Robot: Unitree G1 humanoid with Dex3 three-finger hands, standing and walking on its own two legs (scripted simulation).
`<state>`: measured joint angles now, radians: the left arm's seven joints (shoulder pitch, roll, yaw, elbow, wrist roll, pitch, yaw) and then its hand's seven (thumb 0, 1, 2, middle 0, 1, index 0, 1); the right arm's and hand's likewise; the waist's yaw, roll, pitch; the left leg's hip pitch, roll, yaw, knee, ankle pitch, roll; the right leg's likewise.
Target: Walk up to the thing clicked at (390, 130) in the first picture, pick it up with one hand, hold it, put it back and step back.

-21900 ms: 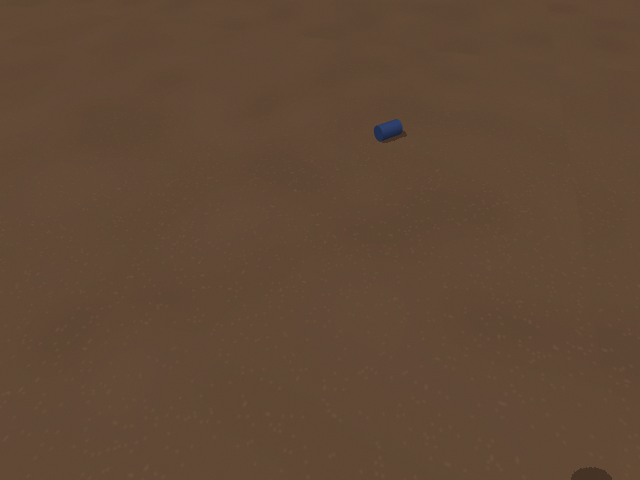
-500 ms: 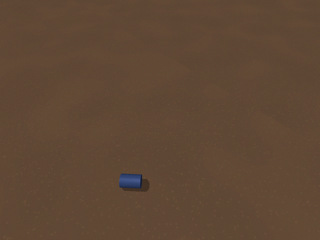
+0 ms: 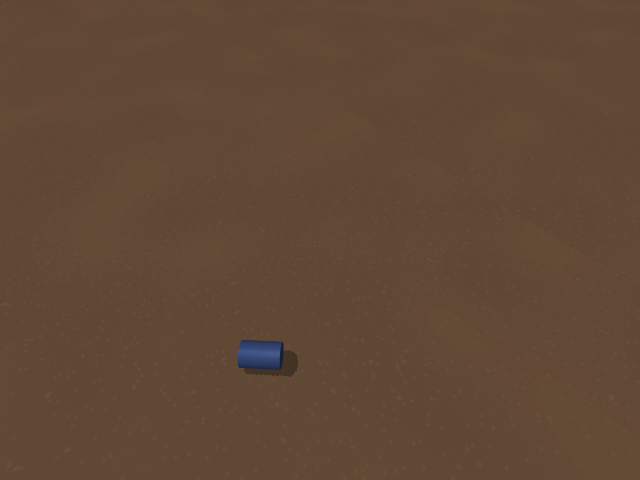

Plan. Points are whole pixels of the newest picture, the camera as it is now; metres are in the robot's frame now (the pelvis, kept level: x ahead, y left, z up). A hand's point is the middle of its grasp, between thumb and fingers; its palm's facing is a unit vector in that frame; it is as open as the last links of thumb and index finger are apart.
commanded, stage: stand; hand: left
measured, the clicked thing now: (261, 354) +0.62 +0.23 -0.74
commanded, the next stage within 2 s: walk up in 0.84 s
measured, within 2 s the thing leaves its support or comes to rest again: neither
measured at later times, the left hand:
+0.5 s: hand out of the picture +0.06 +0.25 -0.16, palm faces -0.02 -0.94 -0.35, open 7.4 cm
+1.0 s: hand out of the picture +0.06 +0.27 -0.16, palm faces +0.00 -0.93 -0.36, open 7.4 cm
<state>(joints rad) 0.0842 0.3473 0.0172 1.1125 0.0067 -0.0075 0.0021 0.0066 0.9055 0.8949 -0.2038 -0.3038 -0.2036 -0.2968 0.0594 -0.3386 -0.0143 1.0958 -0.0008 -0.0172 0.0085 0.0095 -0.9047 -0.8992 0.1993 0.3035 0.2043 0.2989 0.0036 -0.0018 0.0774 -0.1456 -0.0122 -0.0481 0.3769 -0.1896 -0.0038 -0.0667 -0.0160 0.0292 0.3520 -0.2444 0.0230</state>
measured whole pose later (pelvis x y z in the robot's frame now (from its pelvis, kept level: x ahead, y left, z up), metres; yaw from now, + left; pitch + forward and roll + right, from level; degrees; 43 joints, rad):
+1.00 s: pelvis +0.00 -0.01 -0.01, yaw +0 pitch -2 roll +0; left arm 0.20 0.39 0.06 1.05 0.03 -0.02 -0.04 0.01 0.90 0.89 -0.20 -0.30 -0.20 -0.30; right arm 0.20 -0.37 -0.05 1.05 -0.02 -0.03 0.05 0.01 -0.90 -0.90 0.20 0.30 0.21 0.30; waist 0.00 -0.01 0.03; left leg -0.21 -0.02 -0.06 0.49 -0.27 0.03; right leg -0.14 -0.01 0.04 0.51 -0.38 -0.04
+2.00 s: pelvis +0.21 -0.02 -0.02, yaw +2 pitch -3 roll +0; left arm 0.13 0.34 0.02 0.94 0.01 0.02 -0.02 0.01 0.90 0.89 -0.21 -0.30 -0.21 -0.30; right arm 0.27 -0.37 -0.02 1.00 -0.01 -0.03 0.01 0.01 -0.91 -0.90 0.20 0.30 0.20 0.30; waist -0.01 -0.02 0.08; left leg -0.23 0.01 0.01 0.62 -0.34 0.00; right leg -0.34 -0.04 -0.04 0.61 -0.23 -0.01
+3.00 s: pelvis +0.24 -0.03 +0.00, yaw +3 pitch -2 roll +0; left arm 0.08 0.33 0.04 1.14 0.01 0.01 -0.02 0.01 0.91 0.89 -0.20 -0.30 -0.20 -0.30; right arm 0.13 -0.36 0.00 1.15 0.00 -0.02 0.01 0.01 -0.91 -0.90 0.20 0.30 0.20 0.30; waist 0.00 0.00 0.06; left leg -0.07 0.02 -0.01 0.32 -0.21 -0.02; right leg -0.18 -0.02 -0.06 0.33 -0.11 -0.01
